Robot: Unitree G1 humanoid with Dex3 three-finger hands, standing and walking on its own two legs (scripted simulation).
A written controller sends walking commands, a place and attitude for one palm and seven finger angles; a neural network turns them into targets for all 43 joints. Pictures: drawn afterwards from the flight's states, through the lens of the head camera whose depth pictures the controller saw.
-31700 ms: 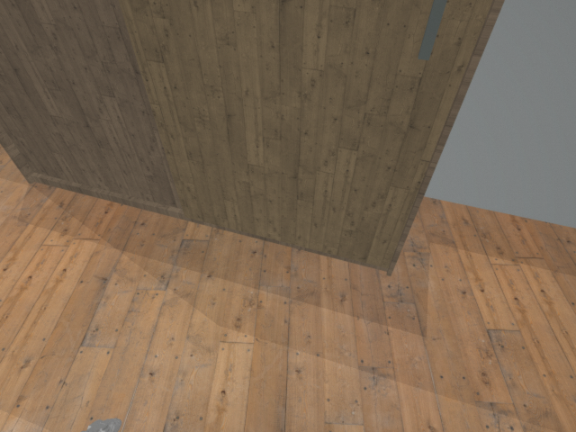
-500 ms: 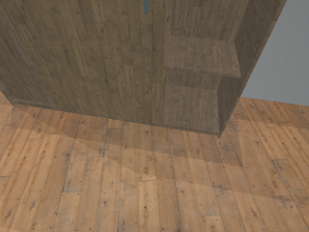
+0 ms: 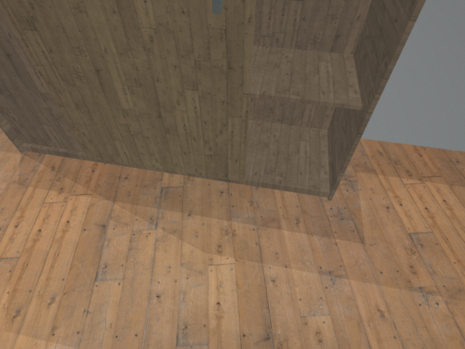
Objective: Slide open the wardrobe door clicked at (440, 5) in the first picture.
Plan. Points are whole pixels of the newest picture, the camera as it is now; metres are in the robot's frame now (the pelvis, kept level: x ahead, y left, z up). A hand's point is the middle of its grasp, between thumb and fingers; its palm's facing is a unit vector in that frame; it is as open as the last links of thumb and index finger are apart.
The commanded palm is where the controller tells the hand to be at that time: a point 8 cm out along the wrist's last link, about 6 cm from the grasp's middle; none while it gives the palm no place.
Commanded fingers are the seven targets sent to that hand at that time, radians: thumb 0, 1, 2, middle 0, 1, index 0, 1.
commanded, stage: look to check the result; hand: right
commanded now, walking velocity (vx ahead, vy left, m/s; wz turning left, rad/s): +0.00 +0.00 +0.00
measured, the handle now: out of the picture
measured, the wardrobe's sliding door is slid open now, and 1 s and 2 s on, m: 0.46 0.46 0.46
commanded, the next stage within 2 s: none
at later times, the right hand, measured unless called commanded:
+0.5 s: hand out of the picture +0.01 -0.19 -0.18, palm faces -0.02 +0.98 -0.20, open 7.4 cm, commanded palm none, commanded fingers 0.00 -0.90 -0.90 0.20 0.30 0.20 0.30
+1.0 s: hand out of the picture +0.02 -0.21 -0.17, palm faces -0.02 +0.97 -0.25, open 7.4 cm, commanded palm none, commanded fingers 0.00 -0.90 -0.90 0.20 0.30 0.20 0.30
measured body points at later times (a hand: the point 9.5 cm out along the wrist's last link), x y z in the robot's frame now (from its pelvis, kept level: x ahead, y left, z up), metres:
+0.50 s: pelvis -0.01 -0.01 +0.00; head +0.01 -0.01 +0.45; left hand +0.00 +0.23 -0.16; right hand +0.01 -0.24 -0.16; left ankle -0.03 +0.15 -0.74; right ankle +0.00 -0.09 -0.74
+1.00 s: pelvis -0.01 +0.00 +0.00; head +0.00 -0.01 +0.45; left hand +0.03 +0.26 -0.15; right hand +0.03 -0.26 -0.15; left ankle -0.03 +0.15 -0.74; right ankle +0.00 -0.09 -0.74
